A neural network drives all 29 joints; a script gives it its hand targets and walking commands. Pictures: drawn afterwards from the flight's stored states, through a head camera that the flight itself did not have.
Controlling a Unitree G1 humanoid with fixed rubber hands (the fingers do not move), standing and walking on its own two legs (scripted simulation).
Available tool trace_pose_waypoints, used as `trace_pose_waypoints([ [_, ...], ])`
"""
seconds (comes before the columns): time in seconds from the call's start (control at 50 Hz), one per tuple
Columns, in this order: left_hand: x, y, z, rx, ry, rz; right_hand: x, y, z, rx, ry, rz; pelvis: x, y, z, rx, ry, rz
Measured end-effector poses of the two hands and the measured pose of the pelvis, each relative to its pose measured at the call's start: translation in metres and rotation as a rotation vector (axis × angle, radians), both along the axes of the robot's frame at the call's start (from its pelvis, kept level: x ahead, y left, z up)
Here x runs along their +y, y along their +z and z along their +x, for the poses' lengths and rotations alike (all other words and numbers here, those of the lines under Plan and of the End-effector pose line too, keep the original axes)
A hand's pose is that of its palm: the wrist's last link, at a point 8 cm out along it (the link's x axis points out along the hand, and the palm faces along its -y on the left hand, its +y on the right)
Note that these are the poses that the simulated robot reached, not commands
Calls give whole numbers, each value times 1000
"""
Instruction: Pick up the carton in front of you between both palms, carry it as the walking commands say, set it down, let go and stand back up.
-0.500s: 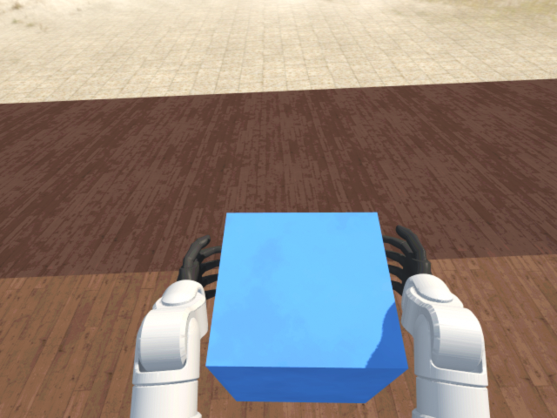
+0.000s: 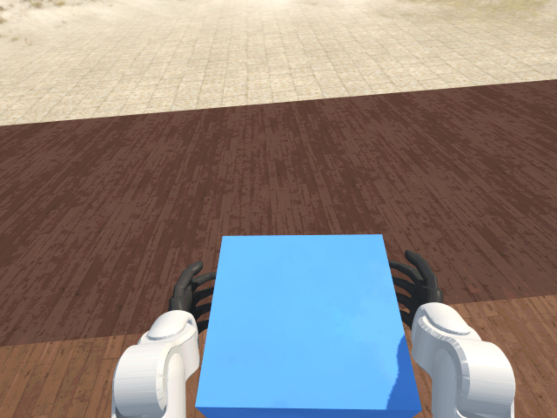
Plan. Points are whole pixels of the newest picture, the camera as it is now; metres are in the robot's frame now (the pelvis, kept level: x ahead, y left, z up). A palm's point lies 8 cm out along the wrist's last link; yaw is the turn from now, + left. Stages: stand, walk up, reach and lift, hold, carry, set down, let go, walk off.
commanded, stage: carry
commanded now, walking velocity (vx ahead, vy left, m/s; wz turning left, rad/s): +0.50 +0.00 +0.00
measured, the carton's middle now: (302, 345) +0.23 -0.01 +0.02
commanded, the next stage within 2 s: none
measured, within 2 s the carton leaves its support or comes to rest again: neither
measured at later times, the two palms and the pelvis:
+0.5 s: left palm (207, 176) +0.56 +0.17 +0.08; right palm (356, 168) +0.55 -0.13 +0.09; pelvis +0.33 +0.03 +0.00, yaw -2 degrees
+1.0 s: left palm (242, 86) +0.98 +0.12 +0.10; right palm (345, 78) +1.00 -0.18 +0.10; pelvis +0.65 -0.03 -0.01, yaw +0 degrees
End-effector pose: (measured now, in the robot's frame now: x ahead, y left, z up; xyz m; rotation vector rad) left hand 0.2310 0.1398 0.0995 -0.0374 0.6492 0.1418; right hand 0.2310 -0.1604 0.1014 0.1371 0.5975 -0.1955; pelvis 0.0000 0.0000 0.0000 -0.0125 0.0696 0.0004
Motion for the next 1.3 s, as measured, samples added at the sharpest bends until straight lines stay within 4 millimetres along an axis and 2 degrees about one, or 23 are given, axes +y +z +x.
trace_pose_waypoints([
  [0.08, 8, -4, 25, 77, 92, -15, 9, -1, 51, 76, 88, -15, -11, 15, 41, 12, 29, 15],
  [0.16, 13, 12, 65, 47, 139, -12, 15, 11, 101, 45, 136, -23, -14, 27, 87, 24, 25, 37],
  [0.26, 11, 31, 142, -27, 100, 15, 12, 23, 166, -31, 109, -10, -8, 28, 152, 19, 18, 44],
  [0.32, 12, 31, 192, -62, 68, 4, 12, 24, 206, -64, 73, -17, -1, 20, 198, 7, 18, 42],
  [0.38, 18, 18, 241, -68, 38, -19, 18, 17, 249, -69, 48, -32, 10, 6, 248, -11, 2, 42],
  [0.44, 25, -5, 292, -34, 12, -37, 25, 0, 292, -33, 25, -52, 21, -9, 296, -32, -25, 51],
  [0.48, 26, -14, 320, 24, -9, -37, 26, -9, 314, 26, 3, -51, 26, -6, 318, -31, -35, 41],
  [0.52, 25, -14, 344, 60, -32, -32, 25, -9, 332, 62, -21, -42, 30, 2, 338, -26, -49, 25],
  [0.58, 22, -5, 382, 60, -57, -35, 23, 1, 363, 62, -48, -43, 33, 14, 371, -21, -56, 13],
  [0.64, 21, 3, 423, 36, -63, -35, 22, 13, 404, 40, -48, -53, 33, 22, 406, -22, -52, 2],
  [0.74, 19, 16, 501, -6, -32, -24, 20, 24, 492, -3, -20, -39, 25, 24, 469, -23, -42, 4],
  [0.82, 10, 19, 577, -36, -11, -26, 10, 25, 571, -31, -17, -20, 13, 16, 523, -24, -35, 22],
  [0.94, -10, 11, 704, -69, 35, 25, -14, 10, 709, -62, 25, -17, -15, -12, 613, -26, -9, 11],
  [1.0, -17, 1, 750, -25, 61, 5, -20, -1, 768, -17, 47, -29, -27, -10, 646, -21, 4, 26],
  [1.08, -19, -9, 800, 42, 108, -5, -20, -11, 830, 50, 51, 33, -38, 4, 693, 11, 9, 31],
  [1.18, -20, -1, 871, -4, 133, -35, -20, -3, 901, 4, 56, 46, -45, 16, 759, 45, 5, 44],
  [1.3, -21, 7, 963, -69, 110, -44, -24, 2, 981, -62, 24, 28, -39, 9, 857, 56, -9, 31],
])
